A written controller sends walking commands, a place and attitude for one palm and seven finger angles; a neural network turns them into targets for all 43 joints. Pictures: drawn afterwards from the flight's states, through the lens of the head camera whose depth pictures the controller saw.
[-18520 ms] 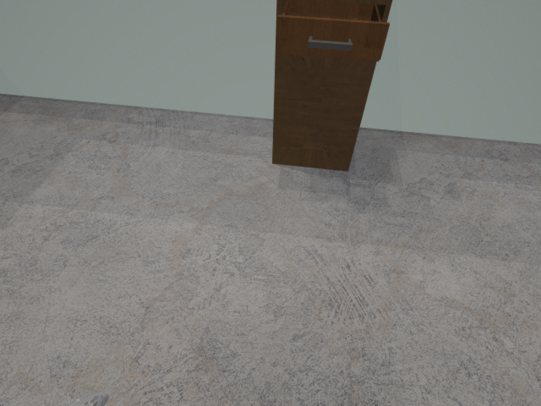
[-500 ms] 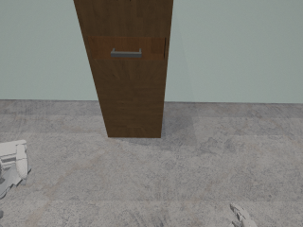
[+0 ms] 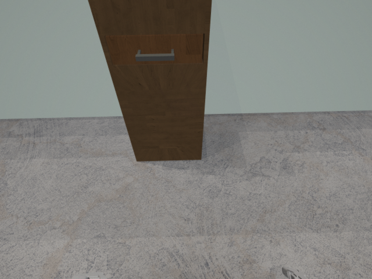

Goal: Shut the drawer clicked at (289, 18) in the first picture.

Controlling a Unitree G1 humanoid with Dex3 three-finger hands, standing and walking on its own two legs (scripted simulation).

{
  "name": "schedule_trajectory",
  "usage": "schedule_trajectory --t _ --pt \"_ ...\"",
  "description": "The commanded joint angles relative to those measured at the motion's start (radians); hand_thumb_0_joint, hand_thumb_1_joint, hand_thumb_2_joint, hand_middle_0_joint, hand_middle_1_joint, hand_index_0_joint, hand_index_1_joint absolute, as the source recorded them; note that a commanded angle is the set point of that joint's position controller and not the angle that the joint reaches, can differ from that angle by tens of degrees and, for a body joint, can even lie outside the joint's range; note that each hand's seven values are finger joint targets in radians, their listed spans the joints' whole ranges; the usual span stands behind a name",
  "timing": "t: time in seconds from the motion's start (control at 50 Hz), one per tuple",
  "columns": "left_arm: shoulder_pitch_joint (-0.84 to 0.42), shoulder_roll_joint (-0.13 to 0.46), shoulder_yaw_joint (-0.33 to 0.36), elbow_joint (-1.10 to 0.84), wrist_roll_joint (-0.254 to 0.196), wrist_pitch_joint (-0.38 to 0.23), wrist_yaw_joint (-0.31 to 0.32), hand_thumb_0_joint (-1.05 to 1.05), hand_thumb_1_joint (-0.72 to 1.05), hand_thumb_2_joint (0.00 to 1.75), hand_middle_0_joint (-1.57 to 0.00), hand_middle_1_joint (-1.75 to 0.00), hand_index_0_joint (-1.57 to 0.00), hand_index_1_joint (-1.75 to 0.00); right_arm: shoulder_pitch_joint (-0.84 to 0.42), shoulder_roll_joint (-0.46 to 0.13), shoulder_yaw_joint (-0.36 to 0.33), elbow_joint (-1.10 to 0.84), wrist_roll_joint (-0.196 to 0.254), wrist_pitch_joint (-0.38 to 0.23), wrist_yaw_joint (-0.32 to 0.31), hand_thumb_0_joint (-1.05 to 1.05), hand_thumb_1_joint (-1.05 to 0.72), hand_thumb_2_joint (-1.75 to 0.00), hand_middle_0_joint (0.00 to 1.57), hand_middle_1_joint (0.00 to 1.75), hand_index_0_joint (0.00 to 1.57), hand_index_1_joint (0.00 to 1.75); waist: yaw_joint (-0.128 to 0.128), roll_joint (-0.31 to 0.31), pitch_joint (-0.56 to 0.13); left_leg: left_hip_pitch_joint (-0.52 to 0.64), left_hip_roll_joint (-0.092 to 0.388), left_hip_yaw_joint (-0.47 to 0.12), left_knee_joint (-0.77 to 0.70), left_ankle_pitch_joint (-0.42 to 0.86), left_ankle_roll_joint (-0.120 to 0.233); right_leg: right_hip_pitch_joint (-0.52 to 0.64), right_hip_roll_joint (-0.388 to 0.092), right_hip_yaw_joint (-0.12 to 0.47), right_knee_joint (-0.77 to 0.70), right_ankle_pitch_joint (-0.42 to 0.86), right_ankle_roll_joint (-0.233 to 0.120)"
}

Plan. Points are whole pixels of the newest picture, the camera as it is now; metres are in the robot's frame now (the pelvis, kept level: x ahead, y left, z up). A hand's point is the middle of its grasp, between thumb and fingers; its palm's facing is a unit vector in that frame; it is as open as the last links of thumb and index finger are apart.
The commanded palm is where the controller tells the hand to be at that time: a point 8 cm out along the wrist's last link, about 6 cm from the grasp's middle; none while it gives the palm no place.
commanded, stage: let the arm hang, fingers relaxed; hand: left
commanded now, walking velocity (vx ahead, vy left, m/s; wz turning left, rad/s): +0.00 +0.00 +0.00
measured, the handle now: (155, 54) +0.92 +0.16 +0.02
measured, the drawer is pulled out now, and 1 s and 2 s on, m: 0.00 0.00 0.00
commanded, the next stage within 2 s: look to check the result in 0.86 s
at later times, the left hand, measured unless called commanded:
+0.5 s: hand out of the picture +0.00 +0.21 -0.16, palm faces +0.02 -0.96 -0.27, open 6.7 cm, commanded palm none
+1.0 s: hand out of the picture +0.06 +0.19 -0.15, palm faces +0.00 -0.97 -0.26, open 7.3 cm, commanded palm none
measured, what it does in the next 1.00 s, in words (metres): stands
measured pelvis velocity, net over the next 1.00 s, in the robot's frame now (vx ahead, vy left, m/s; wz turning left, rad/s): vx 0.02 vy -0.01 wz -0.01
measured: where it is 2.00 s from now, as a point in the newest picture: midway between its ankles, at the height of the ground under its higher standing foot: outside the picture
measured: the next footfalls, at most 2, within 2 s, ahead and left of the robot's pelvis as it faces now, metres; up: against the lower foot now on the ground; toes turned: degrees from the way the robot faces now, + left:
none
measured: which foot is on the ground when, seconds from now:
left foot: down 0.00-1.00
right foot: down 0.00-1.00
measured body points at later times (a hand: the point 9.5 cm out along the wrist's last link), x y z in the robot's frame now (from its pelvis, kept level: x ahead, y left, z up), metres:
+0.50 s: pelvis +0.00 +0.00 +0.01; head +0.01 -0.02 +0.46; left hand +0.00 +0.26 -0.14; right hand -0.02 -0.23 -0.16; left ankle +0.04 +0.10 -0.73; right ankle +0.04 -0.11 -0.73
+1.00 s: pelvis +0.02 -0.01 +0.02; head +0.03 -0.02 +0.47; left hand +0.06 +0.24 -0.13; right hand +0.04 -0.26 -0.15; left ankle +0.04 +0.10 -0.73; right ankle +0.04 -0.11 -0.73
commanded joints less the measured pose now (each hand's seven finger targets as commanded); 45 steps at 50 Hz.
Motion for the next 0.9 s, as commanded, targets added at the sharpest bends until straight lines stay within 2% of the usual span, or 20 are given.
schedule_trajectory --t 0.0,0.08,0.1,0.14,0.18,0.34,0.42,0.48,0.6,0.7,0.82,0.84,0.88 --pt "-0.002 0.147 0.02 0.085 -0.017 -0.057 0.013 0.0 0.9 0.9 -0.88 -1.04 -0.88 -1.04 0.023 -0.08 -0.024 0.014 0.004 -0.003 -0.012 0.0 -0.9 -0.9 0.2 0.3 0.2 0.3 0.014 0.055 -0.027 0.019 0.093 -0.136 -0.201 -0.043 0.005 0.058 -0.079 0.141 -0.221 -0.101 -0.043" --pt "0.032 0.132 0.035 0.22 -0.017 -0.064 0.017 0.0 0.9 0.9 -0.72 -0.86 -0.72 -0.86 0.082 -0.066 -0.032 0.093 0.004 -0.001 -0.023 0.0 -0.9 -0.9 0.2 0.3 0.2 0.3 0.021 0.108 -0.048 0.027 0.101 -0.142 -0.244 -0.106 0.009 0.113 -0.071 0.117 -0.25 -0.089 -0.047" --pt "0.036 0.137 0.03 0.247 -0.02 -0.066 0.016 0.0 0.9 0.9 -0.68 -0.82 -0.68 -0.82 0.092 -0.066 -0.032 0.112 0.005 -0.001 -0.024 0.0 -0.9 -0.9 0.2 0.3 0.2 0.3 0.023 0.104 -0.052 0.035 0.099 -0.138 -0.244 -0.098 0.009 0.119 -0.075 0.117 -0.256 -0.076 -0.048" --pt "0.036 0.141 0.025 0.288 -0.024 -0.07 0.016 0.0 0.9 0.9 -0.6 -0.73 -0.6 -0.73 0.123 -0.062 -0.035 0.147 0.009 -0.001 -0.027 0.0 -0.9 -0.9 0.2 0.3 0.2 0.3 0.018 0.056 -0.044 0.06 0.099 -0.129 -0.238 -0.068 0.008 0.107 -0.082 0.114 -0.274 -0.074 -0.051" --pt "0.025 0.142 0.022 0.319 -0.025 -0.069 0.019 0.0 0.9 0.9 -0.52 -0.65 -0.52 -0.65 0.153 -0.057 -0.037 0.177 0.012 0.003 -0.028 0.0 -0.9 -0.9 0.2 0.3 0.2 0.3 0.012 -0.007 -0.001 0.075 0.101 -0.124 -0.232 -0.049 0.009 0.072 -0.086 0.11 -0.293 -0.1 -0.054" --pt "0.037 0.133 0.023 0.387 -0.025 -0.062 0.026 0.0 0.9 0.9 -0.2 -0.3 -0.2 -0.3 0.199 -0.045 -0.043 0.24 0.01 0.002 -0.035 0.0 -0.9 -0.9 0.2 0.3 0.2 0.3 0.015 0.001 0.046 0.06 0.112 -0.136 -0.274 -0.108 0.014 0.051 -0.073 0.101 -0.278 -0.139 -0.049" --pt "0.028 0.128 0.026 0.391 -0.023 -0.065 0.028 0.0 0.9 0.9 -0.2 -0.3 -0.2 -0.3 0.196 -0.042 -0.043 0.248 0.01 -0.003 -0.036 0.0 -0.9 -0.9 0.2 0.3 0.2 0.3 0.017 -0.016 0.048 0.056 0.114 -0.137 -0.283 -0.09 0.015 0.063 -0.071 0.104 -0.27 -0.108 -0.047" --pt "0.018 0.122 0.027 0.392 -0.022 -0.065 0.029 0.0 0.9 0.9 -0.2 -0.3 -0.2 -0.3 0.182 -0.032 -0.044 0.251 0.009 -0.005 -0.035 0.0 -0.9 -0.9 0.2 0.3 0.2 0.3 0.019 -0.004 0.062 0.05 0.114 -0.133 -0.288 -0.082 0.013 0.068 -0.074 0.103 -0.271 -0.094 -0.043" --pt "-0.014 0.118 0.029 0.383 -0.022 -0.074 0.03 0.0 0.9 0.9 -0.2 -0.3 -0.2 -0.3 0.158 -0.027 -0.042 0.249 0.009 -0.01 -0.035 0.0 -0.9 -0.9 0.2 0.3 0.2 0.3 0.015 -0.012 0.051 0.084 0.109 -0.112 -0.269 0.009 0.005 0.078 -0.085 0.115 -0.288 -0.043 -0.041" --pt "-0.038 0.119 0.032 0.377 -0.022 -0.079 0.03 0.0 0.9 0.9 -0.2 -0.3 -0.2 -0.3 0.133 -0.034 -0.042 0.246 0.009 -0.013 -0.036 0.0 -0.9 -0.9 0.2 0.3 0.2 0.3 0.013 0.006 0.031 0.107 0.114 -0.109 -0.267 0.057 0.001 0.101 -0.086 0.116 -0.292 0.003 -0.039" --pt "-0.063 0.14 0.035 0.374 -0.023 -0.084 0.028 0.0 0.9 0.9 -0.2 -0.3 -0.2 -0.3 0.109 -0.06 -0.045 0.245 0.01 -0.014 -0.036 0.0 -0.9 -0.9 0.2 0.3 0.2 0.3 0.009 -0.023 0.023 0.129 0.115 -0.105 -0.262 0.083 -0.003 0.115 -0.09 0.122 -0.315 0.021 -0.039" --pt "-0.063 0.141 0.034 0.374 -0.023 -0.086 0.028 0.0 0.9 0.9 -0.2 -0.3 -0.2 -0.3 0.105 -0.064 -0.046 0.245 0.01 -0.015 -0.036 0.0 -0.9 -0.9 0.2 0.3 0.2 0.3 0.01 -0.006 0.016 0.136 0.116 -0.104 -0.261 0.088 -0.003 0.12 -0.092 0.124 -0.319 0.029 -0.04" --pt "-0.07 0.15 0.037 0.373 -0.023 -0.089 0.029 0.0 0.9 0.9 -0.2 -0.3 -0.2 -0.3 0.096 -0.07 -0.047 0.243 0.01 -0.015 -0.036 0.0 -0.9 -0.9 0.2 0.3 0.2 0.3 0.009 -0.014 0.005 0.149 0.119 -0.105 -0.258 0.108 -0.003 0.129 -0.094 0.122 -0.319 0.06 -0.04"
